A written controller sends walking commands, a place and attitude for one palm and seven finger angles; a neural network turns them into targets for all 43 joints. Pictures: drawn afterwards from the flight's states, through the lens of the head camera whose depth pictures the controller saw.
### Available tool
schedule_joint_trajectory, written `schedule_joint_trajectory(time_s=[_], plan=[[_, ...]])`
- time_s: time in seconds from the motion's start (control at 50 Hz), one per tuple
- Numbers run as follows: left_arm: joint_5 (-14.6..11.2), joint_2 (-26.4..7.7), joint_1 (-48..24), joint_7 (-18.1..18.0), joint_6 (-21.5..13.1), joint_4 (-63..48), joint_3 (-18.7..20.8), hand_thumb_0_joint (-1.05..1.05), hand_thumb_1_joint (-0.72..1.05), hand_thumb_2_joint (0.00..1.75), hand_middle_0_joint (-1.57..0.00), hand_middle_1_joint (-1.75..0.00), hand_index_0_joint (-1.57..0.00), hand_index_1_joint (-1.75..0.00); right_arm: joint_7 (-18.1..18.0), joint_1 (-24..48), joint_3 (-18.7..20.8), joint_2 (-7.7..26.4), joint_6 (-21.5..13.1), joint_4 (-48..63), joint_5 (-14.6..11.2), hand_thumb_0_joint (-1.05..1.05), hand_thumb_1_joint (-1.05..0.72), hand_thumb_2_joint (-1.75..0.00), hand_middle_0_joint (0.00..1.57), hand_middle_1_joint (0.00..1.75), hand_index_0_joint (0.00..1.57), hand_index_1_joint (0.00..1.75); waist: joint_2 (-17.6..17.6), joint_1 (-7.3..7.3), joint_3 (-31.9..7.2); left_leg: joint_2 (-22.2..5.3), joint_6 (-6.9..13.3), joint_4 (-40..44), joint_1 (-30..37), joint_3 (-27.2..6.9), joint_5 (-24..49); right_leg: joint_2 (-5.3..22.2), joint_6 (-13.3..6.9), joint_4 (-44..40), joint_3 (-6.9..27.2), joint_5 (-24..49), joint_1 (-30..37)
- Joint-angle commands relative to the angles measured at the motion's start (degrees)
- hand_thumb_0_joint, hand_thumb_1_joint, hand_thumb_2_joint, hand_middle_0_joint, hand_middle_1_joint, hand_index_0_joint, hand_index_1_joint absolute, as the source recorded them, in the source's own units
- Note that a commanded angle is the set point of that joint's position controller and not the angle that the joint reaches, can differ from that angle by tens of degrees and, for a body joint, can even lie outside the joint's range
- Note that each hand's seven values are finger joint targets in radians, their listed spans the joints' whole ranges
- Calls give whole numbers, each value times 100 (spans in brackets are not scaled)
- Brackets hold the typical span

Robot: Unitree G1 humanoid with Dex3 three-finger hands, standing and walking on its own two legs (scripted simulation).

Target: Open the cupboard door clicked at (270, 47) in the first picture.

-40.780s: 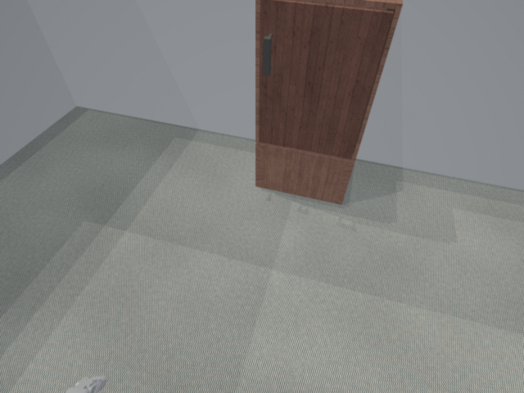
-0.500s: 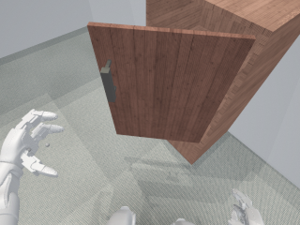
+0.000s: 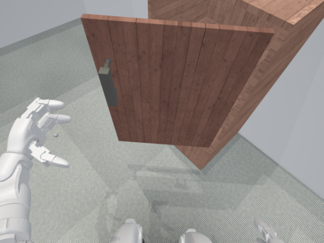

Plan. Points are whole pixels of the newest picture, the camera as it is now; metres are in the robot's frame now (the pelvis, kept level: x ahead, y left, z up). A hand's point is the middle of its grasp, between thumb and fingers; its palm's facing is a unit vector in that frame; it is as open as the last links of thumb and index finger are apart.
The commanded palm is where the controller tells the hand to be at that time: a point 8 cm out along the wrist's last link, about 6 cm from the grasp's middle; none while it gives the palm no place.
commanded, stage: move the hooked fingers beside the handle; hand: left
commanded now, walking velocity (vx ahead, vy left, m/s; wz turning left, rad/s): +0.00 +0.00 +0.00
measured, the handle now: (110, 83) +0.52 +0.16 +0.05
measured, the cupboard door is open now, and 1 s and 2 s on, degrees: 43 43 43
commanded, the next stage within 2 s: slide the fingers in behind the handle in 1.76 s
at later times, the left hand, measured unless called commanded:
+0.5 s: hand (73, 112) +0.41 +0.24 +0.05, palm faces -0.03 -1.00 -0.03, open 13.9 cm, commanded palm +0.40 +0.28 +0.06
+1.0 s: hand (85, 93) +0.48 +0.22 +0.05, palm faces -0.02 -1.00 -0.03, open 13.9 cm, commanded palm +0.46 +0.27 +0.05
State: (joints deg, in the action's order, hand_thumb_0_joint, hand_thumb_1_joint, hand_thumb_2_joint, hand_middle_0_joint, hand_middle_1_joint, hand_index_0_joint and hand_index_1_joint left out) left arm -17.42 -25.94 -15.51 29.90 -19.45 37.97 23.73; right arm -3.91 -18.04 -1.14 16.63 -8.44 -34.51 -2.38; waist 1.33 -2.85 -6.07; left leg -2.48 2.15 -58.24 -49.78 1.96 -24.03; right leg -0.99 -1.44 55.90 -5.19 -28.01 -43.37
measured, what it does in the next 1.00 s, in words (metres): stands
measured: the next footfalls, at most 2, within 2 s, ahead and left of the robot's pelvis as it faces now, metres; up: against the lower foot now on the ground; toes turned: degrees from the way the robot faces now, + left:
none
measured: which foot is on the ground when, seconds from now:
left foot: down 0.00-1.00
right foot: down 0.00-1.00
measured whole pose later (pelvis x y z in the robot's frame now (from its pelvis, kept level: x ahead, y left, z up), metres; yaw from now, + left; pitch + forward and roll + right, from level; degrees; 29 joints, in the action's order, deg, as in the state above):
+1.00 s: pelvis +0.00 +0.00 -0.02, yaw -2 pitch +21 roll -3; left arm -8.1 -32.6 -44.9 21.8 -22.4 64.7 24.7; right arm -1.9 -20.9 -2.1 15.9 2.2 -36.2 -0.9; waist 1.3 -8.2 -6.6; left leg -3.8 2.1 -63.0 -59.1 2.2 -25.6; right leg -2.1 -1.6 60.2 -4.7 -28.9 -52.9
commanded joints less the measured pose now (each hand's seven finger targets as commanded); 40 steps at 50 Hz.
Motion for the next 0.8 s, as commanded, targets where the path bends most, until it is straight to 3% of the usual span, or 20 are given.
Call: schedule_joint_trajectory(time_s=[0.0,0.08,0.12,0.14,0.22,0.3,0.34,0.36,0.42,0.44,0.5,0.52,0.58,0.66,0.72,0.74,0.76,0.78], plan=[[-31,-1815,-1854,-210,-441,-1159,529,0,-50,30,-30,-120,-30,-120,-80,-301,389,928,-174,563,-8,0,-90,-90,20,30,20,30,570,-42,-2009,85,-3,736,2075,-485,1551,-49,2,-772,345,1373,209],[57,-1654,-2211,-355,-396,-981,385,0,-50,30,-30,-120,-30,-120,-63,-301,375,911,-75,547,-6,0,-90,-90,20,30,20,30,741,-71,-1979,54,-60,831,2266,-580,1513,-45,-6,-773,262,1231,-30],[100,-1389,-2129,-402,-333,-834,172,0,-50,30,-30,-120,-30,-120,-37,-353,370,898,-17,586,-3,0,-90,-90,20,30,20,30,630,-106,-2011,42,-62,845,2386,-587,1736,-62,1,-780,227,1367,-60],[109,-1512,-2188,-442,-309,-687,282,0,-50,30,-30,-120,-30,-120,-40,-389,388,929,28,548,3,0,-90,-90,20,30,20,30,492,-97,-1955,20,-77,855,2327,-618,1697,-62,3,-781,212,1341,-87],[214,-1223,-2494,-517,-267,-303,-28,0,-50,30,-30,-120,-30,-120,2,-423,372,926,155,549,3,0,-90,-90,20,30,20,30,424,-178,-1715,21,-77,865,2211,-628,1525,-64,0,-777,181,1191,-281],[304,-1330,-2907,-655,-407,-207,0,0,-50,30,-30,-120,-30,-120,18,-503,389,964,283,500,27,0,-90,-90,20,30,20,30,309,-215,-1838,-15,-87,823,2276,-716,1545,-65,-15,-709,175,1137,-411],[335,-1237,-3337,-728,-532,-328,-89,0,-50,30,-30,-120,-30,-120,41,-518,396,933,316,466,47,0,-90,-90,20,30,20,30,505,-251,-2065,-5,-102,774,2455,-734,1584,-61,-8,-664,183,1144,-490],[362,-1442,-3281,-781,-594,-335,102,0,-50,30,-30,-120,-30,-120,40,-554,414,957,341,440,57,0,-90,-90,20,30,20,30,601,-186,-2187,-25,-136,776,2567,-779,1670,-62,-25,-633,181,1147,-502],[422,-1383,-3468,-885,-707,-457,23,0,-50,30,-30,-120,-30,-120,63,-595,399,926,405,413,79,0,-90,-90,20,30,20,30,739,-204,-2478,-30,-156,713,2825,-807,2056,-74,-19,-595,187,1331,-486],[458,-1546,-3471,-931,-710,-271,165,0,-50,30,-30,-120,-30,-120,61,-622,401,946,445,368,86,0,-90,-90,20,30,20,30,643,-187,-2414,-49,-173,723,2754,-831,1992,-77,-23,-587,174,1297,-485],[518,-1342,-3784,-942,-639,147,-71,0,-50,30,-30,-120,-30,-120,61,-657,369,923,527,287,79,0,-90,-90,20,30,20,30,523,-336,-2169,-26,-116,659,2468,-759,1856,-78,-8,-605,195,1315,-541],[550,-1477,-3829,-950,-608,411,46,0,-50,30,-30,-120,-30,-120,60,-677,371,947,560,253,80,0,-90,-90,20,30,20,30,480,-317,-2075,-23,-118,657,2325,-744,1721,-77,-4,-601,198,1258,-553],[613,-1414,-4226,-918,-590,818,-101,0,-50,30,-30,-120,-30,-120,55,-690,353,951,646,240,71,0,-90,-90,20,30,20,30,447,-420,-1864,-6,-82,644,2092,-717,1338,-71,-4,-605,208,1050,-725],[649,-1623,-4533,-894,-745,840,4,0,-50,30,-30,-120,-30,-120,78,-786,354,960,724,227,106,0,-90,-90,20,30,20,30,645,-391,-2355,3,-78,464,2226,-685,1693,-90,-17,-494,258,1279,-680],[659,-1810,-4784,-903,-836,943,152,0,-50,30,-30,-120,-30,-120,97,-885,348,969,769,163,131,0,-90,-90,20,30,20,30,583,-410,-2615,-3,-59,326,2180,-679,1870,-116,-2,-407,289,1455,-608],[667,-1832,-4701,-894,-816,1035,183,0,-50,30,-30,-120,-30,-120,109,-893,354,959,793,173,125,0,-90,-90,20,30,20,30,627,-394,-2638,20,-49,286,2099,-625,1908,-117,3,-405,314,1547,-525],[672,-2004,-4703,-905,-785,1201,317,0,-50,30,-30,-120,-30,-120,103,-918,349,979,824,158,121,0,-90,-90,20,30,20,30,427,-420,-2563,17,-29,263,1921,-603,1823,-122,23,-424,339,1569,-451],[694,-1938,-4838,-888,-756,1264,193,0,-50,30,-30,-120,-30,-120,101,-907,327,967,843,165,112,0,-90,-90,20,30,20,30,463,-466,-2495,37,-10,242,1738,-566,1721,-116,35,-416,366,1542,-427]])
